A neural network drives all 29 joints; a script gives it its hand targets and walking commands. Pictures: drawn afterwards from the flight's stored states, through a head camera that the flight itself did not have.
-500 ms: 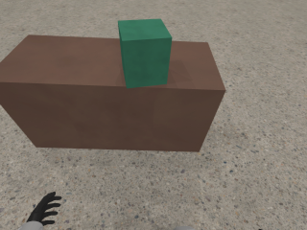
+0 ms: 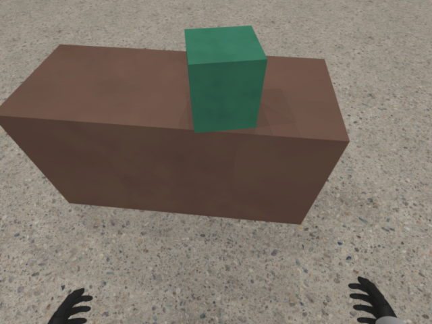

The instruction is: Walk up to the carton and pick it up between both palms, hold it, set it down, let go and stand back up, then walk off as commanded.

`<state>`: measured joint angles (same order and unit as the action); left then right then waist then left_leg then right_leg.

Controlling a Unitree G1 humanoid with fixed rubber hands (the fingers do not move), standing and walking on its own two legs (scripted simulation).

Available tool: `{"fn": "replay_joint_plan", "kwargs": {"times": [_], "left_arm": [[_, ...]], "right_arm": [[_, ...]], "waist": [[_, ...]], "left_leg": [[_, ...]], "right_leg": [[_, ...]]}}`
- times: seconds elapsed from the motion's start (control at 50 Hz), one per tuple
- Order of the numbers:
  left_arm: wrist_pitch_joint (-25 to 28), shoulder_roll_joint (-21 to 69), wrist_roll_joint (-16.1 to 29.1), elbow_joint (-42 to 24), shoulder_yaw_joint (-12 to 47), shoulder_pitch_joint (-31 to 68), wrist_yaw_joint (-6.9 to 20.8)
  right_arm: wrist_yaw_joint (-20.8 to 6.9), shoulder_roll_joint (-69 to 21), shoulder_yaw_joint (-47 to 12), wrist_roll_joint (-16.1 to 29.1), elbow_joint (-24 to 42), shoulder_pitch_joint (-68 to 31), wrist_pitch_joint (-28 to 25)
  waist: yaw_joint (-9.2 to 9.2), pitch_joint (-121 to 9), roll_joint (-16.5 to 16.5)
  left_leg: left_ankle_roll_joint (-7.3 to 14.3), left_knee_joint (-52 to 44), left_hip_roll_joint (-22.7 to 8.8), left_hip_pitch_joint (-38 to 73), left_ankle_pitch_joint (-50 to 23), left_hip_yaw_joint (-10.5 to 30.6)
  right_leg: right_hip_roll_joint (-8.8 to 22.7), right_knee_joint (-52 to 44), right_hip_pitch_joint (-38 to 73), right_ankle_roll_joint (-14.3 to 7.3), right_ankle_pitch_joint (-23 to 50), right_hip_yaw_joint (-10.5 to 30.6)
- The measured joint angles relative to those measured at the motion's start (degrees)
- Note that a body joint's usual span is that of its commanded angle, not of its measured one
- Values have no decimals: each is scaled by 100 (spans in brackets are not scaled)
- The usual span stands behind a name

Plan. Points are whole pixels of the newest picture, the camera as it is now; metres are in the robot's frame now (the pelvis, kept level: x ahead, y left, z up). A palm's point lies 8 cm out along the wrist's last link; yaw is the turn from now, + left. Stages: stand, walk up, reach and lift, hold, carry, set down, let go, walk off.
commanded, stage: stand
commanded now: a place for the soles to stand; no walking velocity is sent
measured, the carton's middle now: (222, 81) +0.79 +0.00 -0.02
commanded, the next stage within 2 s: none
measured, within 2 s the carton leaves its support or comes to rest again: neither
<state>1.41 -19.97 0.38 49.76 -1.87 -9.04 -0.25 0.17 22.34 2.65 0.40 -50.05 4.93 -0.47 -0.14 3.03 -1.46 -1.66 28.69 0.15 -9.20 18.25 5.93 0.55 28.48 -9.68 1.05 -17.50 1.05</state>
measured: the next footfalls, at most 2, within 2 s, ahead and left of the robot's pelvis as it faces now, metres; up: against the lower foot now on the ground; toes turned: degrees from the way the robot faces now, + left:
none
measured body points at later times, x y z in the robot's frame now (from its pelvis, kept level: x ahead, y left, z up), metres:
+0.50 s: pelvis +0.00 +0.00 +0.00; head +0.03 +0.00 +0.45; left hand +0.16 +0.29 -0.11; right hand +0.11 -0.31 -0.11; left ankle -0.03 +0.14 -0.74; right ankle -0.02 -0.13 -0.74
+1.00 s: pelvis -0.03 -0.01 +0.01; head -0.03 +0.00 +0.46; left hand +0.06 +0.29 -0.12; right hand +0.06 -0.31 -0.11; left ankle -0.03 +0.14 -0.74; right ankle -0.02 -0.13 -0.74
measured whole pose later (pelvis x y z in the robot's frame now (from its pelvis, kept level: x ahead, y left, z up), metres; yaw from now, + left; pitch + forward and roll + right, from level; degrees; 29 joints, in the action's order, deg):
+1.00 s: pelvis -0.03 -0.01 +0.01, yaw -1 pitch -5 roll +0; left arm 0.7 -19.5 0.5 58.9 -2.3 -8.3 -0.4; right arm 0.7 19.9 1.0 0.6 -60.1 7.0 -0.6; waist -0.3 4.3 -0.1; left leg -2.7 20.8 -1.9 -4.4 12.0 4.4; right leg -0.3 19.9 -4.7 0.4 -10.7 0.7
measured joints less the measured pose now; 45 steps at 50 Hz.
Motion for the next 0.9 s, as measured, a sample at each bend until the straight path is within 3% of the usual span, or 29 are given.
{"fn": "replay_joint_plan", "kwargs": {"times": [0.56, 0.9], "left_arm": [[-51, -81, 38, 194, 44, 525, -84], [-98, 37, 6, 828, -24, 127, -7]], "right_arm": [[53, -248, 83, -64, -434, 105, 67], [36, -251, -123, 29, -905, 161, -21]], "waist": [[138, 111, 264], [2, 115, 166]], "left_leg": [[-38, -113, -58, 158, -55, -84], [-99, -775, -188, 501, -569, -148]], "right_leg": [[3, -38, 131, -31, 5, -48], [-77, -796, 499, -68, 600, -33]]}}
